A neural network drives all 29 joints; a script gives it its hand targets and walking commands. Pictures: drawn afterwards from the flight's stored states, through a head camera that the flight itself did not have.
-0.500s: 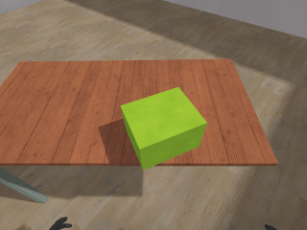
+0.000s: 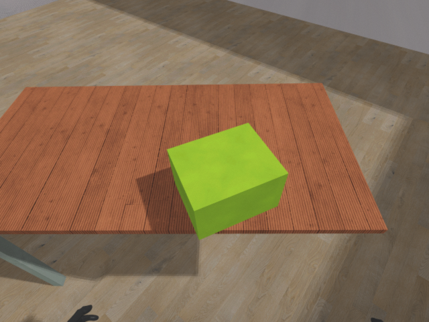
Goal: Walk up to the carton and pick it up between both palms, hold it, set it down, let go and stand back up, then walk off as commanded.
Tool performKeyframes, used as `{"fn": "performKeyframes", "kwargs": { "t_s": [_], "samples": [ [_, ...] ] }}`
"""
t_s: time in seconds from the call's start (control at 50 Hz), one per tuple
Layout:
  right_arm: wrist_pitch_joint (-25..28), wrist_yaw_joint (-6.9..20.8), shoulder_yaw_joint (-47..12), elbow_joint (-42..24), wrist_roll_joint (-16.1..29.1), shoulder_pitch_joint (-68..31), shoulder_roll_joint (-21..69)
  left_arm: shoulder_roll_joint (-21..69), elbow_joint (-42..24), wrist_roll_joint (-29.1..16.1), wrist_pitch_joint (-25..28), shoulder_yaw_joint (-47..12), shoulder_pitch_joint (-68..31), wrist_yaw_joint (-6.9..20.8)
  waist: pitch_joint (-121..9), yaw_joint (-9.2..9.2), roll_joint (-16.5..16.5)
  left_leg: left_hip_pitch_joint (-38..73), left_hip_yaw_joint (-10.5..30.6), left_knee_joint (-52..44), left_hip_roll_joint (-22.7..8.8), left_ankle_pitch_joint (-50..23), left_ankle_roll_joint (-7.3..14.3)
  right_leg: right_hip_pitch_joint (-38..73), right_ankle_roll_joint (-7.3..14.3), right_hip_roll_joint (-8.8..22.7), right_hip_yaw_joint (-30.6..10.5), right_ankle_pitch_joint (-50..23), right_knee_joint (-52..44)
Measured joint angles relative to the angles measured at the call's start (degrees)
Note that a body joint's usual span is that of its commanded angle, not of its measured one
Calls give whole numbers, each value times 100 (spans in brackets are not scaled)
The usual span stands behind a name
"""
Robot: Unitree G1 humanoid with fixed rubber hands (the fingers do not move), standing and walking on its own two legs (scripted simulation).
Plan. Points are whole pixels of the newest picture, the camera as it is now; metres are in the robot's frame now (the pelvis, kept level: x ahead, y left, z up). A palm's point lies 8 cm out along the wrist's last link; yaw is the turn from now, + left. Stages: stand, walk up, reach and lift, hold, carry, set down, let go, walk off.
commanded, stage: walk up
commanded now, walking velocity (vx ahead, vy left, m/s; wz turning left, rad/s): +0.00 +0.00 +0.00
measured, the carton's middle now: (224, 179) +0.44 +0.01 -0.05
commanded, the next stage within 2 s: none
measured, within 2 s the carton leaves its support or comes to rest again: neither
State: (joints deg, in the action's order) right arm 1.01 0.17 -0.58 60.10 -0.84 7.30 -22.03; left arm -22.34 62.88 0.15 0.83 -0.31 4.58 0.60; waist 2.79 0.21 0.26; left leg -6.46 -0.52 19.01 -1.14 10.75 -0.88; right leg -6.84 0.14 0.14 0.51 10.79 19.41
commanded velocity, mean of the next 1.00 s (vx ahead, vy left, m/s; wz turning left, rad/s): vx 0.00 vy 0.00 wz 0.00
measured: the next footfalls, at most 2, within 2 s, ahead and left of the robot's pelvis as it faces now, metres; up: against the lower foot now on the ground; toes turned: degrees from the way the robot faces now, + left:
left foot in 0.80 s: -0.12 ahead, +0.10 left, +0.00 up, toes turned +6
right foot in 0.96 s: -0.03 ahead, -0.14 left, +0.00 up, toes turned +6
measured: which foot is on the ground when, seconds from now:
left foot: down 0.00-0.38, up 0.40-0.78, down 0.80-1.00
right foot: down 0.00-0.82, up 0.84-0.94, down 0.96-1.00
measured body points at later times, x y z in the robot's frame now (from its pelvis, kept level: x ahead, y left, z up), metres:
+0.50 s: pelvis -0.08 -0.05 -0.02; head -0.01 -0.08 +0.42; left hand +0.02 +0.27 -0.11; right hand +0.06 -0.37 -0.14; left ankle -0.08 +0.11 -0.67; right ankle -0.05 -0.15 -0.75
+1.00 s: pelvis -0.13 -0.03 -0.01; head -0.12 -0.02 +0.43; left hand -0.12 +0.31 -0.13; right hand +0.03 -0.31 -0.12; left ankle -0.16 +0.09 -0.75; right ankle -0.07 -0.15 -0.75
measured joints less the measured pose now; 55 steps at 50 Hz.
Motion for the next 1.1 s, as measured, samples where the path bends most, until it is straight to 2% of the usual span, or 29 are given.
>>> {"fn": "performKeyframes", "kwargs": {
  "t_s": [0.1, 0.22, 0.28, 0.3, 0.34, 0.36, 0.38, 0.4, 0.44, 0.46, 0.5, 0.54, 0.62, 0.74, 0.8, 0.82, 0.84, 0.9, 0.96, 1.0, 1.04, 1.1],
  "samples": [
    [-21, -1, 12, -34, 8, -24, -11, -19, -40, 1, -37, 32, -17, 13, 8, -15, -6, -74, 2, 72, 3, 20, 5, -68, -1, 4, 4, 21, 64],
    [-184, -37, 175, -627, 23, -170, -171, -208, -722, -16, -307, 276, -147, 49, 414, -80, -68, -734, 20, 947, 36, 274, 43, -992, 97, 27, -22, 279, 1535],
    [-293, -56, 252, -939, 4, -213, -247, -248, -1090, 22, -421, 363, -100, 39, 534, -105, 52, -1039, 102, 1263, -107, 312, 57, -1507, 184, -205, -125, 1603, 2974],
    [-310, -75, 276, -1032, -4, -225, -268, -247, -1209, 25, -435, 380, -58, 28, 559, -100, 98, -1125, 130, 1335, -164, 306, 44, -1564, 209, -236, -109, 1848, 3211],
    [-340, -101, 305, -1185, -42, -245, -331, -228, -1401, 36, -398, 389, 51, 13, 575, -64, 194, -1314, 183, 1493, -276, 299, -34, -1444, 241, -205, -13, 1829, 2938],
    [-363, -102, 307, -1252, -58, -250, -370, -220, -1465, 50, -351, 388, 121, 8, 562, -39, 239, -1441, 213, 1633, -329, 326, -72, -1268, 255, -181, 48, 1509, 2437],
    [-388, -96, 297, -1332, -70, -235, -389, -261, -1533, 88, -296, 380, 222, 6, 503, -19, 191, -1631, 205, 1851, -309, 377, -39, -1075, 290, -104, 3, 1128, 1828],
    [-412, -95, 299, -1394, -86, -269, -430, -229, -1535, 126, -238, 389, 274, -15, 541, -26, 255, -1802, 362, 2185, -279, 803, 77, -1098, 269, -134, 29, 911, 1729],
    [-481, -123, 351, -1461, -65, -289, -428, -124, -1557, 144, -210, 347, 354, -9, 633, -55, 322, -2137, 802, 3301, 81, 1715, 253, -1239, 240, -130, 103, 819, 1924],
    [-496, -125, 373, -1492, -44, -243, -414, -70, -1590, 129, -201, 328, 396, -13, 656, -50, 317, -2261, 899, 3894, 267, 1843, 278, -1234, 244, -90, 120, 779, 1890],
    [-480, -88, 412, -1532, -36, -74, -390, 29, -1674, 116, -163, 320, 471, -49, 661, -32, 306, -2369, 908, 4702, 471, 1709, 211, -1172, 252, -8, 165, 632, 1672],
    [-463, -5, 439, -1542, -54, 149, -370, 86, -1783, 111, -91, 344, 555, -88, 627, -10, 290, -2303, 889, 4990, 530, 1509, 104, -1135, 264, 63, 223, 484, 1482],
    [-501, 113, 445, -1446, -84, 569, -336, 84, -1979, 138, 45, 409, 781, -133, 504, 31, 290, -1789, 905, 4251, 384, 1415, 12, -1060, 281, 152, 385, 319, 1243],
    [-412, 141, 447, -1245, -109, 834, -268, -159, -2025, 172, 65, 487, 1047, -58, 352, 139, 190, -1050, 526, 2579, 116, 1717, 148, -1109, 246, 336, 579, 222, 1216],
    [-294, 128, 435, -1218, -120, 830, -249, -307, -1903, 128, 4, 498, 1112, -11, 297, 164, 100, -539, 244, 1454, 135, 1297, 280, -1231, 134, 443, 603, 230, 1386],
    [-256, 117, 432, -1192, -139, 789, -208, -366, -1832, 101, -20, 508, 1118, -5, 318, 173, -3, -421, 183, 1171, 194, 931, 242, -1279, 86, 519, 561, 263, 1505],
    [-234, 111, 406, -1179, -161, 759, -173, -385, -1721, 59, -51, 514, 1114, -8, 318, 186, -67, -396, 155, 1131, 226, 754, 180, -1303, 81, 517, 481, 450, 1610],
    [-158, 97, 297, -1163, -139, 676, -81, -356, -1410, -22, -104, 454, 1152, -11, 174, 148, -81, -369, 176, 1089, 164, 714, 133, -1321, 116, 179, 23, 1114, 1956],
    [-134, 88, 191, -1191, -64, 494, -40, -278, -1203, -4, 2, 335, 1173, -6, 90, 177, -93, -360, 136, 1107, 128, 732, 102, -941, 147, 111, -20, 597, 1251],
    [-148, 101, 156, -1209, -29, 304, -19, -186, -1038, 20, 49, 283, 1112, 3, 101, 189, -73, -349, 82, 1195, 104, 790, 86, -844, 14, 94, -67, -6, 1019],
    [-167, 101, 146, -1189, -11, 165, 22, -91, -905, 26, 57, 221, 1045, 31, 54, 174, -48, -269, 61, 1098, 101, 760, 99, -780, -90, 93, -88, 17, 954],
    [-152, 100, 138, -1079, -21, 28, 59, 13, -764, 27, 78, 148, 925, 55, -43, 186, -27, -155, 10, 859, 112, 648, 117, -702, -124, 100, -137, 16, 772]
  ]
}}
